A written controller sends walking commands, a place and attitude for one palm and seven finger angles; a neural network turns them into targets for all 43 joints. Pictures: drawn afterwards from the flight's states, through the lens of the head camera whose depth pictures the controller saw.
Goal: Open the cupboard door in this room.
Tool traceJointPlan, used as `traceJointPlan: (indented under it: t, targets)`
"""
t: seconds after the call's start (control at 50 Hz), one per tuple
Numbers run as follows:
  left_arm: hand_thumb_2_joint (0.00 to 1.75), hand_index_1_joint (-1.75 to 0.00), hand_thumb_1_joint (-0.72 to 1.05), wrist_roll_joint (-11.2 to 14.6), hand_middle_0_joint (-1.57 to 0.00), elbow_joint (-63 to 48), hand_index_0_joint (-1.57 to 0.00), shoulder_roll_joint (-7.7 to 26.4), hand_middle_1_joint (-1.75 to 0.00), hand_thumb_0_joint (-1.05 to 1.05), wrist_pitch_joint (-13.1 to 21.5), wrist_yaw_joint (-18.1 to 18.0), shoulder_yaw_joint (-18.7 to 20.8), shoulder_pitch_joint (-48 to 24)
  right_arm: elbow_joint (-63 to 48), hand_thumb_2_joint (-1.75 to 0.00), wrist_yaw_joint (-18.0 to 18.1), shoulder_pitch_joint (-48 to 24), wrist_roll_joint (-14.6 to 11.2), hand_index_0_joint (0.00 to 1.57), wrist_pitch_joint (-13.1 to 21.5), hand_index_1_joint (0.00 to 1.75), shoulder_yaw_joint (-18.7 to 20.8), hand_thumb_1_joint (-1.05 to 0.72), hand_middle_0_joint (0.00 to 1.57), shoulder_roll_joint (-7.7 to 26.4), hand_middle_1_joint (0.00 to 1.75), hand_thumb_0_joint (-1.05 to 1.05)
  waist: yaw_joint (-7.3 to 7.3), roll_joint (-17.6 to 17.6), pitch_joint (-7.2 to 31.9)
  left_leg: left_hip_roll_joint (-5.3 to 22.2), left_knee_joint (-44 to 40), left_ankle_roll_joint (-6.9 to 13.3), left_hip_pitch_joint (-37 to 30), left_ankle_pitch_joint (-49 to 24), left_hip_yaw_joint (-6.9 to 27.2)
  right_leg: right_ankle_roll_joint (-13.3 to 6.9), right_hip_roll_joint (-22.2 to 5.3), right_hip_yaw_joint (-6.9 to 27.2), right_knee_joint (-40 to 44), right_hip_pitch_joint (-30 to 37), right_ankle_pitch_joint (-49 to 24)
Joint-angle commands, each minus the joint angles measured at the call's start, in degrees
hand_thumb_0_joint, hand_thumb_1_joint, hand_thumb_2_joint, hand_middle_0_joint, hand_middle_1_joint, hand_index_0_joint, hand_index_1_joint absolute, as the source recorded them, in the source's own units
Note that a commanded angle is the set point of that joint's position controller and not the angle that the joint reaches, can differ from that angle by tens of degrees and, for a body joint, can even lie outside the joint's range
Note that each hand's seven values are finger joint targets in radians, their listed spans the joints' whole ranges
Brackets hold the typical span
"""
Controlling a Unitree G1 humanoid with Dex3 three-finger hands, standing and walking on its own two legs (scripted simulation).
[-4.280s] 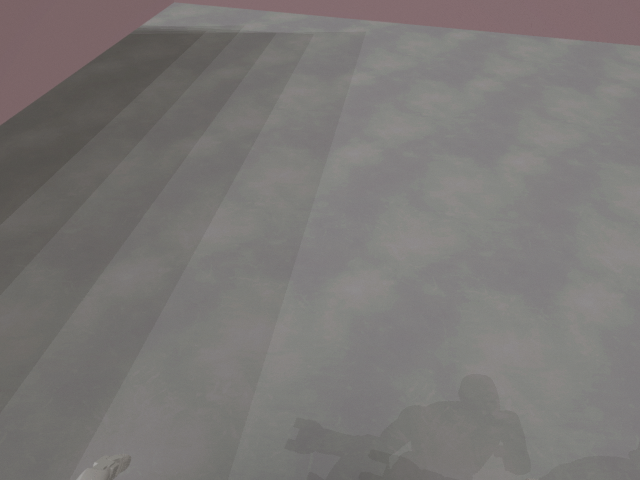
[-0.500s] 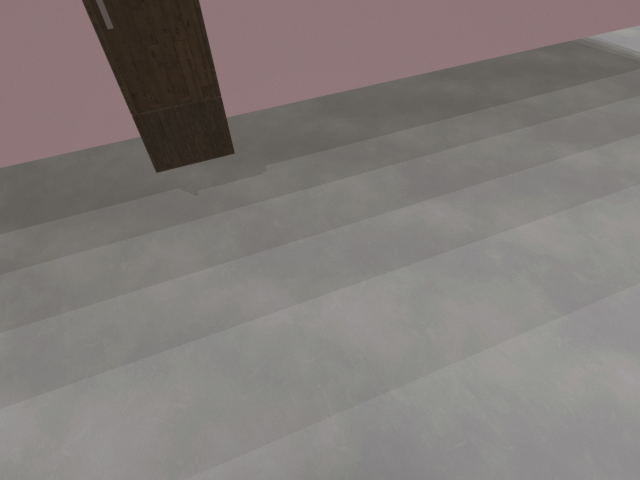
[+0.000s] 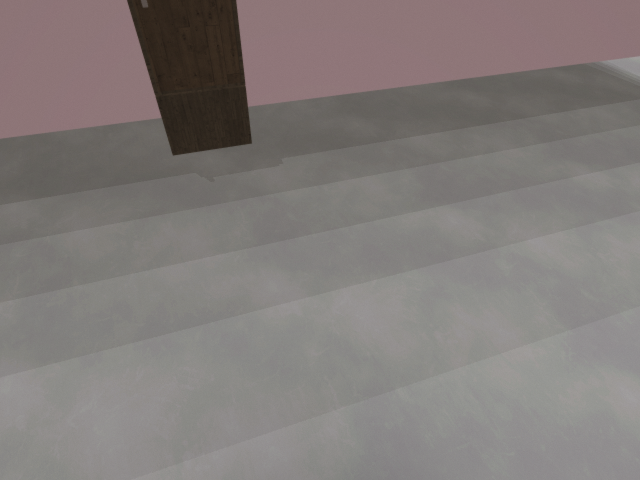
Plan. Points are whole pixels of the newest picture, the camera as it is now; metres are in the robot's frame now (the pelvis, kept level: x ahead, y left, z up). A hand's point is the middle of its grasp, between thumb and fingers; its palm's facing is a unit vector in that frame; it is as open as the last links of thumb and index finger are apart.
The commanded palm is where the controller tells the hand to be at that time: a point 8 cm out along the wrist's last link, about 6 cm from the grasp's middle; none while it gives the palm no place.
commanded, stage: stand and wait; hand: left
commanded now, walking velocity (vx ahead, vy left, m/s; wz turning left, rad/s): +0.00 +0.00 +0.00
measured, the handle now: out of the picture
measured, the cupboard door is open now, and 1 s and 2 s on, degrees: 0 0 0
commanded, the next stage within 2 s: turn or walk to find it in 0.64 s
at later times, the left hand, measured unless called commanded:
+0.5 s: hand out of the picture -0.01 +0.15 -0.18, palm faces +0.03 -0.98 -0.18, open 7.3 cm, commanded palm none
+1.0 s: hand out of the picture -0.01 +0.17 -0.19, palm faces +0.13 -0.97 -0.19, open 7.3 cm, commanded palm none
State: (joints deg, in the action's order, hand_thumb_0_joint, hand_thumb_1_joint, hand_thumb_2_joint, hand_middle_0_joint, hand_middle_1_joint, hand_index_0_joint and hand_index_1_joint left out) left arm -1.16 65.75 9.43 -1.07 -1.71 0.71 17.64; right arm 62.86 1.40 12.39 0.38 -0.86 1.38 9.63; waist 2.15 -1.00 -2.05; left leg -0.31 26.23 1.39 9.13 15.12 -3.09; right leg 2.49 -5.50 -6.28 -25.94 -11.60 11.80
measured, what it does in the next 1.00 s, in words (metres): stands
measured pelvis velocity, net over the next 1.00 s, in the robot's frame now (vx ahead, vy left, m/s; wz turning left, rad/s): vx -0.01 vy -0.01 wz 0.06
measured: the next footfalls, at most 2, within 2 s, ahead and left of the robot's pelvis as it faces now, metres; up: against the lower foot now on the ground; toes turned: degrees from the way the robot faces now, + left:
right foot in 1.86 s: +0.04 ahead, -0.15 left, +0.00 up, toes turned +19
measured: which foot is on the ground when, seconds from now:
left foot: down 0.00-1.00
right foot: down 0.00-1.00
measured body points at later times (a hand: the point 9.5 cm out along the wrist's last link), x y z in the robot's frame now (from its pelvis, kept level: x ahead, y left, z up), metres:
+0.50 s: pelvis +0.00 -0.01 +0.00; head +0.00 -0.01 +0.45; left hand -0.01 +0.20 -0.16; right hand -0.03 -0.22 -0.16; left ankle -0.01 +0.10 -0.74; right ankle +0.02 -0.14 -0.74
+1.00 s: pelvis -0.01 -0.01 -0.01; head +0.01 +0.01 +0.44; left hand -0.02 +0.22 -0.18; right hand +0.00 -0.24 -0.16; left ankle -0.01 +0.10 -0.74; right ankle +0.02 -0.14 -0.74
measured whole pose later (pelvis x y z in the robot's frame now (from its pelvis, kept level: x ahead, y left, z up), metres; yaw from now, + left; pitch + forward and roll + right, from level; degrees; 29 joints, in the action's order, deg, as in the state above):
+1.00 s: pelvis -0.01 -0.01 -0.01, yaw +4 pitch +0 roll -1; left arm -1.2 62.0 9.4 -1.5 -2.3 2.9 14.9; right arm 61.8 0.7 16.7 1.0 -1.6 2.5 8.2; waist 0.8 -1.2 -2.3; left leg -0.2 35.2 0.6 17.0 17.9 0.8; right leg 1.4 -6.1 -9.8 -33.1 -16.9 15.2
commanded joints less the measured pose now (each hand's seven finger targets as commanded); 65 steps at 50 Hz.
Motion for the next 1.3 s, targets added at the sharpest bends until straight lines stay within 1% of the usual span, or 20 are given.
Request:
traceJointPlan:
  t: [0.0,0.2,0.34,0.58,0.7,0.76,0.82,0.88,0.9,0.94,0.98,1.0,1.02,1.06,1.08,1.12,1.16,1.2,1.26,1.28]
  targets:
    - [0.90,-0.30,0.90,0.04,-0.20,-1.65,-0.20,4.36,-0.30,0.00,0.88,-0.08,0.41,2.35,-1.82,-0.90,0.24,3.01,0.11,0.20,1.17,0.30,0.75,-0.90,0.20,6.01,0.30,0.00,-1.35,1.55,-1.64,7.32,-8.40,0.62,5.21,-2.38,6.92,-1.12,-2.09,3.35,3.89,0.96,-1.22]
    - [0.90,-0.30,0.90,0.40,-0.20,-1.20,-0.20,4.26,-0.30,0.00,1.47,-0.31,0.16,2.38,0.32,-0.90,0.27,6.16,0.07,0.20,1.82,0.30,0.05,-0.90,0.20,4.60,0.30,0.00,-1.38,0.67,-1.02,6.74,-7.68,0.02,3.63,-7.19,5.14,-1.72,-2.51,3.99,4.93,1.99,-3.11]
    - [0.90,-0.30,0.90,0.52,-0.20,-1.03,-0.20,3.66,-0.30,0.00,1.51,-0.45,0.10,2.34,1.68,-0.90,0.41,8.05,0.17,0.20,1.78,0.30,-0.16,-0.90,0.20,2.90,0.30,0.00,-1.36,0.84,-3.99,6.23,-8.44,-0.32,4.85,-4.97,4.41,-2.00,-2.36,4.33,6.02,1.11,-1.17]
    - [0.90,-0.30,0.90,0.51,-0.20,-1.05,-0.20,3.09,-0.30,0.00,1.79,-0.46,0.30,2.87,2.27,-0.90,0.56,10.04,0.22,0.20,1.80,0.30,0.06,-0.90,0.20,1.72,0.30,0.00,-1.67,0.87,-3.48,5.97,-7.73,-0.46,4.02,-4.07,3.68,-2.53,-2.18,4.85,6.85,0.12,0.14]
    - [0.90,-0.30,0.90,0.43,-0.20,-2.37,-0.20,4.13,-0.30,0.00,1.07,-0.72,1.41,2.08,1.02,-0.90,0.19,9.62,0.30,0.20,0.92,0.30,0.57,-0.90,0.20,2.54,0.30,0.00,-1.50,1.29,-4.29,5.96,-5.66,-0.25,9.02,-2.92,4.76,-2.28,-2.60,3.43,4.03,0.16,3.62]
    - [0.90,-0.30,0.90,0.27,-0.20,-3.85,-0.20,5.14,-0.30,0.00,0.65,-0.74,2.48,1.55,-0.85,-0.90,-0.05,8.53,0.47,0.20,0.29,0.30,1.09,-0.90,0.20,3.08,0.30,0.00,-1.38,0.50,-3.43,5.24,-2.59,-0.07,12.38,-1.79,5.10,-2.66,-4.24,3.46,3.44,-0.36,7.21]
    - [0.90,-0.30,0.90,0.03,-0.20,-5.68,-0.20,6.75,-0.30,0.00,0.34,-0.75,3.47,0.49,-2.59,-0.90,-0.34,8.15,0.66,0.20,-0.28,0.30,1.70,-0.90,0.20,3.11,0.30,0.00,-1.40,-2.89,-1.81,4.04,2.99,-0.22,14.44,-0.30,4.05,-4.24,-7.73,4.56,4.65,-1.16,11.14]
    - [0.90,-0.30,0.90,-0.15,-0.20,-6.72,-0.20,6.85,-0.30,0.00,0.49,-0.76,3.49,-0.75,-2.91,-0.90,-0.37,9.06,0.78,0.20,-0.31,0.30,1.87,-0.90,0.20,2.11,0.30,0.00,-2.30,-5.77,0.93,3.34,8.36,-0.78,9.58,-0.33,2.11,-6.08,-10.82,6.02,6.74,-4.90,12.12]
    - [0.90,-0.30,0.90,-0.19,-0.20,-6.90,-0.20,6.55,-0.30,0.00,0.44,-0.80,3.37,-1.96,-2.83,-0.90,-0.41,9.81,0.77,0.20,-0.28,0.30,1.85,-0.90,0.20,2.03,0.30,0.00,-3.00,-4.27,1.28,3.71,7.77,-0.67,8.35,-1.08,2.89,-5.87,-10.18,5.03,5.59,-5.98,11.79]
    - [0.90,-0.30,0.90,-0.02,-0.20,-7.42,-0.20,5.75,-0.30,0.00,0.31,-0.63,3.03,-3.13,-2.78,-0.90,-0.46,9.72,0.89,0.20,0.15,0.30,1.64,-0.90,0.20,2.66,0.30,0.00,-3.02,1.17,0.14,5.46,1.72,0.21,9.32,-3.03,7.75,-3.63,-5.75,1.48,0.73,-6.50,11.06]
    - [0.90,-0.30,0.90,0.22,-0.20,-7.35,-0.20,3.62,-0.30,0.00,0.18,-0.46,2.52,-2.44,-3.26,-0.90,-0.12,7.91,0.97,0.20,0.94,0.30,1.72,-0.90,0.20,5.50,0.30,0.00,-2.12,10.72,-1.15,10.14,-8.09,2.45,12.64,-2.22,16.98,-1.13,0.24,-1.29,-6.74,-3.65,6.88]
    - [0.90,-0.30,0.90,0.10,-0.20,-7.11,-0.20,3.16,-0.30,0.00,0.21,-0.39,2.20,-1.88,-3.82,-0.90,0.25,6.70,0.73,0.20,1.30,0.30,1.86,-0.90,0.20,6.59,0.30,0.00,-1.49,13.08,-1.03,11.76,-10.31,4.02,12.60,-4.05,20.24,-0.90,1.40,-0.77,-8.91,-2.81,5.97]
    - [0.90,-0.30,0.90,0.00,-0.20,-6.57,-0.20,2.82,-0.30,0.00,0.29,-0.38,2.01,-1.11,-3.94,-0.90,0.57,5.62,0.71,0.20,1.57,0.30,1.82,-0.90,0.20,6.80,0.30,0.00,-1.07,13.17,-0.83,12.18,-10.64,4.96,11.12,-6.87,20.61,-1.00,1.48,0.19,-9.56,-2.93,6.43]
    - [0.90,-0.30,0.90,0.06,-0.20,-5.53,-0.20,2.97,-0.30,0.00,0.55,-0.27,1.63,0.10,-3.84,-0.90,0.91,4.92,0.58,0.20,1.91,0.30,1.57,-0.90,0.20,6.67,0.30,0.00,-0.54,11.66,0.18,11.34,-8.71,5.14,8.93,-12.68,18.20,-1.11,1.19,1.71,-6.86,-1.53,5.40]
    - [0.90,-0.30,0.90,0.10,-0.20,-4.84,-0.20,3.13,-0.30,0.00,0.82,-0.26,1.44,1.09,-3.68,-0.90,0.94,4.54,0.51,0.20,2.03,0.30,1.44,-0.90,0.20,6.35,0.30,0.00,-0.08,10.65,1.09,9.98,-6.86,4.43,8.07,-15.00,16.30,-1.14,0.74,2.21,-3.36,0.23,2.17]
    - [0.90,-0.30,0.90,0.17,-0.20,-3.85,-0.20,4.46,-0.30,0.00,1.40,-0.31,1.31,2.01,-3.31,-0.90,0.78,4.56,0.26,0.20,2.22,0.30,1.18,-0.90,0.20,5.24,0.30,0.00,-0.31,6.99,1.47,7.19,-3.73,2.26,8.28,-16.19,12.32,-1.66,-1.32,4.04,0.84,3.88,-5.15]
    - [0.90,-0.30,0.90,0.20,-0.20,-4.25,-0.20,5.97,-0.30,0.00,1.65,-0.43,1.79,0.46,-3.48,-0.90,0.44,5.62,0.24,0.20,1.56,0.30,1.16,-0.90,0.20,4.64,0.30,0.00,-1.42,-1.43,1.37,4.92,-0.58,0.19,9.57,-13.54,9.02,-2.83,-4.42,5.57,1.25,4.44,-8.59]
    - [0.90,-0.30,0.90,0.14,-0.20,-5.15,-0.20,7.82,-0.30,0.00,1.41,-0.45,2.30,-0.77,-4.02,-0.90,0.09,5.61,0.31,0.20,0.79,0.30,1.30,-0.90,0.20,4.55,0.30,0.00,-1.81,-7.20,0.17,2.69,3.03,-1.05,10.58,-8.87,5.64,-4.93,-8.34,7.05,3.62,2.94,-6.80]
    - [0.90,-0.30,0.90,-0.02,-0.20,-7.28,-0.20,9.58,-0.30,0.00,0.87,-0.52,3.13,-2.61,-5.05,-0.90,-0.18,4.40,0.67,0.20,-0.25,0.30,1.75,-0.90,0.20,4.88,0.30,0.00,-1.69,-10.64,-0.72,2.17,10.17,-1.68,10.36,-1.24,3.04,-7.76,-12.61,8.40,7.12,-1.43,-0.50]
    - [0.90,-0.30,0.90,-0.15,-0.20,-8.01,-0.20,9.71,-0.30,0.00,0.72,-0.52,3.32,-3.51,-5.34,-0.90,-0.32,4.21,0.78,0.20,-0.41,0.30,1.92,-0.90,0.20,5.13,0.30,0.00,-1.91,-9.87,-0.99,2.26,12.12,-1.80,10.82,1.44,2.78,-8.36,-13.16,8.02,6.80,-1.97,-0.64]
